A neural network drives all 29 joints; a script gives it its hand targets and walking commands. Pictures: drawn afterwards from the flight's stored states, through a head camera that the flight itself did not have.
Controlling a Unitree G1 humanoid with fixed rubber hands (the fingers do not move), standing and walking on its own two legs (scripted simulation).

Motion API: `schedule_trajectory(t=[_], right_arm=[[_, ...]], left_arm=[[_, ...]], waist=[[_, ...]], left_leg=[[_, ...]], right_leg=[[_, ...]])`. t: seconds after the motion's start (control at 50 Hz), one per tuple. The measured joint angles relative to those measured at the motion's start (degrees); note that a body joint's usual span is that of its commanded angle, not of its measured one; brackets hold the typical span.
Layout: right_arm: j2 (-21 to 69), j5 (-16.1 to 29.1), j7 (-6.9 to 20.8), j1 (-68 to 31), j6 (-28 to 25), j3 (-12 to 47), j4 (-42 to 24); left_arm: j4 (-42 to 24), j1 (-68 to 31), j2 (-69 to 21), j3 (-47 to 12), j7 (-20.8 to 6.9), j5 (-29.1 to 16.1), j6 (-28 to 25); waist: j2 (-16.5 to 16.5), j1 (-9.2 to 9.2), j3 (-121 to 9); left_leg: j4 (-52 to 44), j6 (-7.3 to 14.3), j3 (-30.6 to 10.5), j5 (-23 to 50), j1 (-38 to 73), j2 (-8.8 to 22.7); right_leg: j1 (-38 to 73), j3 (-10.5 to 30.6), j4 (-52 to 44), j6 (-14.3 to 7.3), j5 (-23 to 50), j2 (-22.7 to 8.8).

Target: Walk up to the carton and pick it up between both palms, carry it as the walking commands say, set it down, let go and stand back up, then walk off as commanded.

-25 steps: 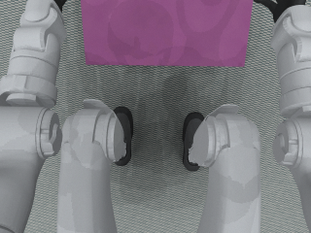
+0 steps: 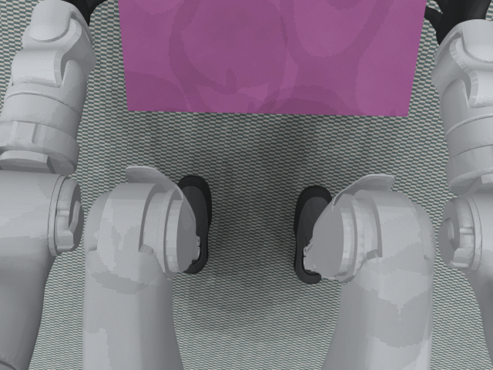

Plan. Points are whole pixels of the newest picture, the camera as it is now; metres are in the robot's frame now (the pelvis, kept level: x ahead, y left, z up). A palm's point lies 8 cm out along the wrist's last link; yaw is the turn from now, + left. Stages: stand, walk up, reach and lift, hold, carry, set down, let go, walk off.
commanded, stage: reach and lift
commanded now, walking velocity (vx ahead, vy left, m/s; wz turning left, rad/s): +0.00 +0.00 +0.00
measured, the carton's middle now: out of the picture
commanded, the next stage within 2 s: none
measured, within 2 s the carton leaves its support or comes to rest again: leaves its support in 1.42 s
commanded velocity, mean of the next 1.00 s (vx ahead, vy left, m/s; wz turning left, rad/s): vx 0.00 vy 0.00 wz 0.00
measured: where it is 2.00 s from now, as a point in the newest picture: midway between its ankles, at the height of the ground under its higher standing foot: (250, 244)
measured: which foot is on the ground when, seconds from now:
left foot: down 0.00-1.00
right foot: down 0.00-1.00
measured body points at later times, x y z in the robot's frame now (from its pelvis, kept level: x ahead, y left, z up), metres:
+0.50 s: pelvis -0.01 +0.00 +0.01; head +0.37 -0.01 +0.24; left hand +0.54 +0.20 -0.18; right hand +0.54 -0.20 -0.19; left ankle +0.12 +0.12 -0.33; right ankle +0.11 -0.12 -0.33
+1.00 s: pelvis -0.01 +0.00 +0.00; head +0.36 -0.01 +0.24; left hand +0.54 +0.19 -0.19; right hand +0.54 -0.19 -0.19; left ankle +0.12 +0.12 -0.33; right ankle +0.11 -0.12 -0.33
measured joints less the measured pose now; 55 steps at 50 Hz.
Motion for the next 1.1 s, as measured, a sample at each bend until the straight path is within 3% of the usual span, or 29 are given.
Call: schedule_trajectory(t=[0.56, 0.76, 1.1], right_arm=[[3.60, 1.09, -1.92, -8.54, -2.10, 4.65, 7.30], [3.48, 3.04, -2.35, -8.69, -2.59, 5.27, 7.26], [3.25, 2.94, -0.70, -11.09, -2.23, 4.94, 11.25]], left_arm=[[8.08, -8.93, -4.00, -3.48, 2.05, -0.33, -2.16], [8.13, -9.03, -3.90, -3.49, 1.74, -1.80, -2.91], [11.00, -11.03, -4.32, -1.89, 0.99, -1.77, -2.07]], waist=[[0.03, -0.16, -0.04], [0.00, -0.01, -0.02], [-0.07, 0.22, 0.01]], left_leg=[[-2.71, 0.21, 0.29, 2.55, -0.73, 0.12], [-3.36, 0.13, 0.15, 2.78, -0.83, 0.18], [-1.65, 0.38, 0.09, 4.00, -2.39, 0.22]], right_leg=[[-1.00, 0.33, -2.67, 0.31, 2.77, 0.30], [-1.17, 0.20, -3.39, 0.22, 3.14, 0.43], [-2.68, 0.24, -1.85, 0.39, 4.48, 0.69]])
